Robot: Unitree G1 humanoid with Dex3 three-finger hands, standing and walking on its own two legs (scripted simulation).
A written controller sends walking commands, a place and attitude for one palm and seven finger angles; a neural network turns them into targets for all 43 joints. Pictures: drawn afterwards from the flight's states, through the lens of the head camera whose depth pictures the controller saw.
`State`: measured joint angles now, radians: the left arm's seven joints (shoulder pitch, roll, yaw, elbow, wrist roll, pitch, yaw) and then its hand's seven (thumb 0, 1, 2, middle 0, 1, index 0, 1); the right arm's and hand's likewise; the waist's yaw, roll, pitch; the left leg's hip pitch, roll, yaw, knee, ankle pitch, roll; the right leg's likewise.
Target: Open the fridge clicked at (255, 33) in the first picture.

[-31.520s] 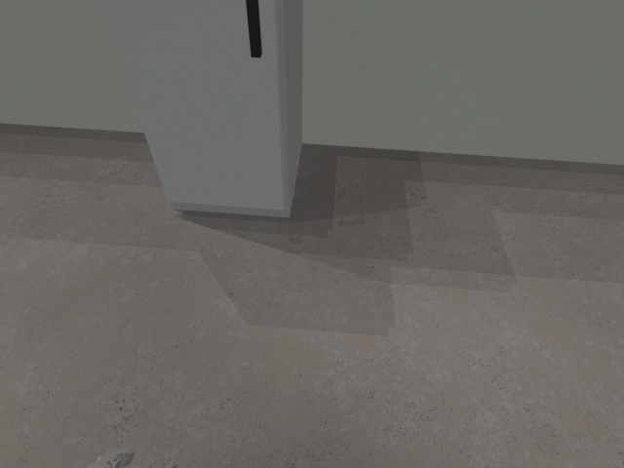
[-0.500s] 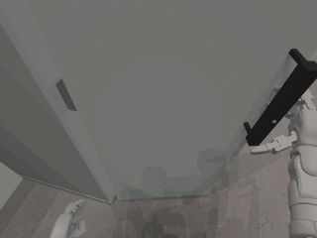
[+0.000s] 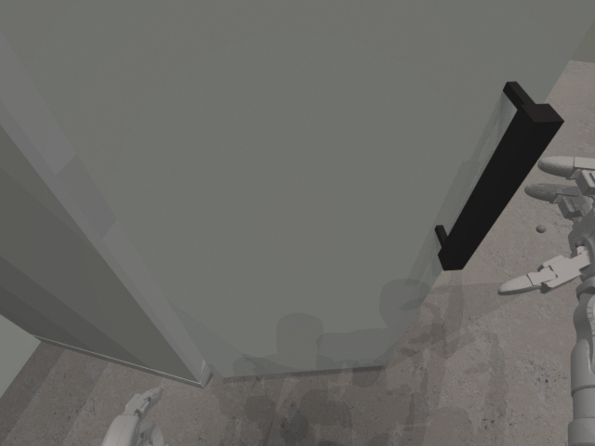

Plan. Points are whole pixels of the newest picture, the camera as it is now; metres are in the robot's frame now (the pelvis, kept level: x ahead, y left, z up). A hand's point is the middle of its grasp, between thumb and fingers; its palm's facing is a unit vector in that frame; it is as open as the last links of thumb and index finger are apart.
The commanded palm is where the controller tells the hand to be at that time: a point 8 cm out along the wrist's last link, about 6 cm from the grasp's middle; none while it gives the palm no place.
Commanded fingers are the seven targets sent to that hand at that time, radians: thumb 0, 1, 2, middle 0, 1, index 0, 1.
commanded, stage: slip the hand off the handle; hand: right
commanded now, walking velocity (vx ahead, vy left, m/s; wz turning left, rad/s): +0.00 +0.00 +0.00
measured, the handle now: (477, 190) +0.40 -0.20 +0.15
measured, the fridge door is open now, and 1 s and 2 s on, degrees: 71 71 71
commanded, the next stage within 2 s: draw the hand back to the body in 0.86 s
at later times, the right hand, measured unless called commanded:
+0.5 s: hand (575, 293) +0.27 -0.26 +0.14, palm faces +0.24 +0.94 -0.26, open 14.7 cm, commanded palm +0.23 -0.30 +0.15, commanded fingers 0.00 0.55 -0.20 0.25 1.15 0.25 1.15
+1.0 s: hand (587, 316) +0.25 -0.27 +0.13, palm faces +0.20 +0.95 -0.25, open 14.7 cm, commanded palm +0.21 -0.31 +0.15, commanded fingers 0.00 0.55 -0.20 0.25 1.15 0.25 1.15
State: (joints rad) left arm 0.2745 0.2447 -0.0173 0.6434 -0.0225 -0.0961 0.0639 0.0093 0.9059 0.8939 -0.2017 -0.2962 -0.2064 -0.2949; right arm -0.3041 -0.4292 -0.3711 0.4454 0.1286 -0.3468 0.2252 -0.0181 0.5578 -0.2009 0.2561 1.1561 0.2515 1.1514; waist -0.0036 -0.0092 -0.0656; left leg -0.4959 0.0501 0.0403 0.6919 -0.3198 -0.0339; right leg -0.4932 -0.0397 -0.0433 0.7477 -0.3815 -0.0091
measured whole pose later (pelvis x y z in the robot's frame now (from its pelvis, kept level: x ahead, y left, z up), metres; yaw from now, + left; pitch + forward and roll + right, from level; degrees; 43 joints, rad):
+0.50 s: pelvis +0.00 +0.02 +0.00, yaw -1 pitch +5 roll +1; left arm 0.24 0.26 -0.02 0.61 -0.03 -0.13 0.07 0.01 0.91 0.89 -0.20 -0.30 -0.21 -0.29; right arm 0.02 -0.41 -0.40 0.17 0.21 -0.32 0.25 -0.02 0.56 -0.20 0.25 1.16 0.25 1.15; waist -0.04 -0.03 -0.08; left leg -0.44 0.04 0.07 0.70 -0.33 -0.01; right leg -0.44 -0.05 -0.02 0.74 -0.38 0.01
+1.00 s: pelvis -0.01 +0.03 +0.00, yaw -2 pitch +5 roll +1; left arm 0.24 0.27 -0.03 0.63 -0.04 -0.21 0.11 0.01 0.91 0.89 -0.20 -0.30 -0.21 -0.29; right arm 0.04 -0.45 -0.46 0.17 0.28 -0.29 0.36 -0.02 0.56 -0.20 0.25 1.16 0.25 1.15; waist -0.05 -0.04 -0.05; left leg -0.46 0.03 0.09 0.72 -0.34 0.00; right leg -0.47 -0.06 0.01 0.77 -0.38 0.03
